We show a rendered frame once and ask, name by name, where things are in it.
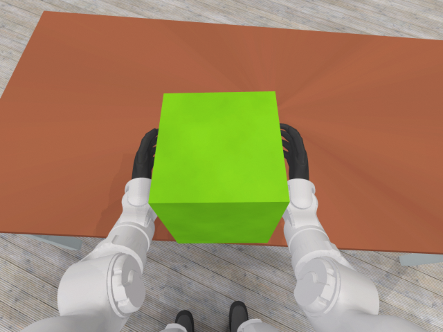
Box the right robot forearm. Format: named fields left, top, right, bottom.
left=282, top=178, right=358, bottom=279

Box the table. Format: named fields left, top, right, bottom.
left=0, top=11, right=443, bottom=266

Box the right robot hand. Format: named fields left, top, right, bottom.
left=280, top=123, right=309, bottom=181

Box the robot right foot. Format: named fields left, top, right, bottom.
left=229, top=301, right=248, bottom=332

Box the left robot hand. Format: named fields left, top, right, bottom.
left=132, top=128, right=159, bottom=179

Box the robot left foot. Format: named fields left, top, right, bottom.
left=175, top=310, right=195, bottom=332

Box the robot foot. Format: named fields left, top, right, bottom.
left=175, top=310, right=195, bottom=332
left=229, top=301, right=248, bottom=332

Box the robot left upper arm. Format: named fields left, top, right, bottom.
left=20, top=252, right=146, bottom=332

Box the left robot forearm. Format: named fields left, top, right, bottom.
left=57, top=178, right=157, bottom=312

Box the carton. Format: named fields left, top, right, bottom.
left=148, top=91, right=290, bottom=243

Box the robot right upper arm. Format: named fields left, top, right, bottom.
left=293, top=257, right=428, bottom=332

